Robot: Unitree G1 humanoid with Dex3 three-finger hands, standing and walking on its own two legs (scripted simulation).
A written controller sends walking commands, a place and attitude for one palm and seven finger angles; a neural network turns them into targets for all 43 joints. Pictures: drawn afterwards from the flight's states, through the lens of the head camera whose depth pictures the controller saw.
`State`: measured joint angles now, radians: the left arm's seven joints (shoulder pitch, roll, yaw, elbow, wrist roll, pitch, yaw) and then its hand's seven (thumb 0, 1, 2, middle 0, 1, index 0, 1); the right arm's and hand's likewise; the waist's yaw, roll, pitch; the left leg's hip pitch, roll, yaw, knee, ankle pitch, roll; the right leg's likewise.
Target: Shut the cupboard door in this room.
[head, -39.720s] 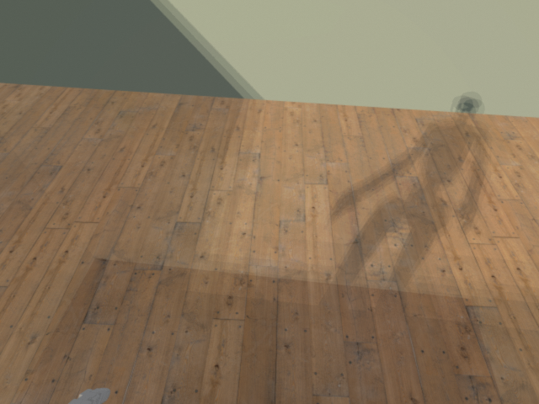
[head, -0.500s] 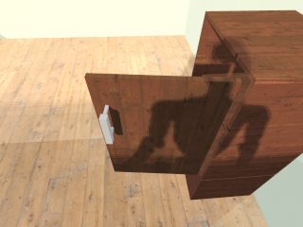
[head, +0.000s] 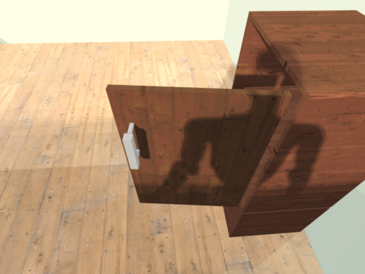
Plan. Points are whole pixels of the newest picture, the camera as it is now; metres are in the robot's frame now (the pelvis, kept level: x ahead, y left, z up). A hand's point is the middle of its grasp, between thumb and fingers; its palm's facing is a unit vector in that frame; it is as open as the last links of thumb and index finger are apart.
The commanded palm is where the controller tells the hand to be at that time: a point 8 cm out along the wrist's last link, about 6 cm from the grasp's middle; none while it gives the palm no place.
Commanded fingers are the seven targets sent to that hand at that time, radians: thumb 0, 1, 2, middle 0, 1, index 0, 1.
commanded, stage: raise the hand and make a fist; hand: left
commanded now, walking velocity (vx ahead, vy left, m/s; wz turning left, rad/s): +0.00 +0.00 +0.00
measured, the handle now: (133, 146) +0.43 +0.17 +0.00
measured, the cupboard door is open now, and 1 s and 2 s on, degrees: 84 84 84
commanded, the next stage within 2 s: bring the fist close to the handle in 1.94 s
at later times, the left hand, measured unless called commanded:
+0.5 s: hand out of the picture +0.13 +0.20 -0.07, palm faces +0.12 -0.99 -0.04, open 5.9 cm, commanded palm +0.12 +0.25 -0.05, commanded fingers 0.00 0.90 0.90 -0.64 -0.78 -0.64 -0.78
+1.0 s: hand (97, 250) +0.17 +0.19 -0.03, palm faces +0.04 -1.00 -0.05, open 3.6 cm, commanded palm +0.14 +0.24 -0.03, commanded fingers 0.00 0.90 0.90 -1.10 -1.28 -1.10 -1.28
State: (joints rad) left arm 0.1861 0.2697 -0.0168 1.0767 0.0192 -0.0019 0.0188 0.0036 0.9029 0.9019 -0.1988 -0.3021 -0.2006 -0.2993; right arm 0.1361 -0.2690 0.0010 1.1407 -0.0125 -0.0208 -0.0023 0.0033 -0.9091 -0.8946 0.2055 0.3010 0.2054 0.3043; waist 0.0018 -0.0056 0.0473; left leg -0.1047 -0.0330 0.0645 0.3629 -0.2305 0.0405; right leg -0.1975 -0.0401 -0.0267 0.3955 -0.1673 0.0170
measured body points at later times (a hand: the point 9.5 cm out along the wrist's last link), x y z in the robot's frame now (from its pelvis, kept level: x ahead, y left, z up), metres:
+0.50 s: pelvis -0.04 -0.05 -0.12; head +0.03 -0.04 +0.33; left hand +0.12 +0.26 -0.07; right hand +0.20 -0.28 -0.16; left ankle -0.02 +0.09 -0.74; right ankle +0.03 -0.13 -0.74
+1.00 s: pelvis -0.02 -0.02 -0.09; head +0.04 -0.02 +0.35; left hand +0.17 +0.25 -0.03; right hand +0.17 -0.25 -0.17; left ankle -0.02 +0.09 -0.74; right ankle +0.03 -0.13 -0.74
